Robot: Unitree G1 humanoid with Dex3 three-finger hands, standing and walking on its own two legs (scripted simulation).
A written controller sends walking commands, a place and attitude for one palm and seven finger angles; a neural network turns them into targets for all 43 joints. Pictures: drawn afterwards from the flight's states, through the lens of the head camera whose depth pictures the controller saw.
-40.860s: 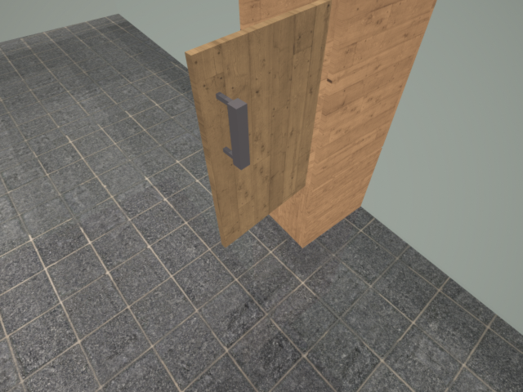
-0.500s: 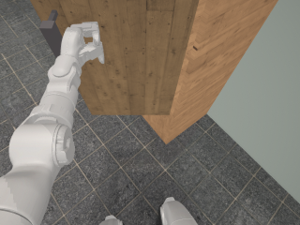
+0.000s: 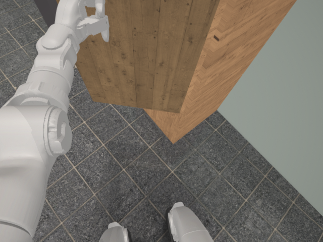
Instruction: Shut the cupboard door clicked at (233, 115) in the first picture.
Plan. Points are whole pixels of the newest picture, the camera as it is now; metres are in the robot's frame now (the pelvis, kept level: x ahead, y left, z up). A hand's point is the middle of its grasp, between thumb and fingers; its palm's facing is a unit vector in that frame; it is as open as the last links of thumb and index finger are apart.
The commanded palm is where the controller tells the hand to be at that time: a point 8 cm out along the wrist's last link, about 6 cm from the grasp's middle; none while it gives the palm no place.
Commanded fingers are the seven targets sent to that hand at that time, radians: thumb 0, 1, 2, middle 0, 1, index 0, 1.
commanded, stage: push the door shut along its arc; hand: left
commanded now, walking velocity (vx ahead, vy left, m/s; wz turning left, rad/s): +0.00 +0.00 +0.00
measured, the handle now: (59, 14) +0.61 +0.11 +0.14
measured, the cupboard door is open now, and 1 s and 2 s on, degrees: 44 34 34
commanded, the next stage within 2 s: pull the fist back off the door in 0.18 s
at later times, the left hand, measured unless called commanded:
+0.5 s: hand (124, 9) +0.60 -0.03 +0.14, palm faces +0.08 -1.00 +0.00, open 3.1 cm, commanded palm +0.57 +0.02 +0.14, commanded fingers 0.00 0.90 0.90 -1.30 -1.50 -1.30 -1.50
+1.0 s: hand (126, 35) +0.52 -0.02 +0.14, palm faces +0.03 -1.00 -0.01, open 3.1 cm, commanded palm +0.49 +0.02 +0.14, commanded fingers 0.00 0.90 0.90 -1.30 -1.50 -1.30 -1.50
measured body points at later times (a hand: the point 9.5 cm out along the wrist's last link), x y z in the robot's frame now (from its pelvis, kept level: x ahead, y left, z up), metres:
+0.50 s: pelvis +0.01 -0.01 -0.01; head +0.16 -0.02 +0.41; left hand +0.59 +0.02 +0.15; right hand -0.06 -0.25 -0.12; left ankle +0.00 +0.13 -0.69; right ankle +0.04 -0.13 -0.69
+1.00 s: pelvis +0.02 -0.02 +0.02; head +0.11 -0.03 +0.46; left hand +0.51 +0.03 +0.15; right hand +0.01 -0.28 -0.11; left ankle +0.00 +0.13 -0.69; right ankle +0.04 -0.13 -0.69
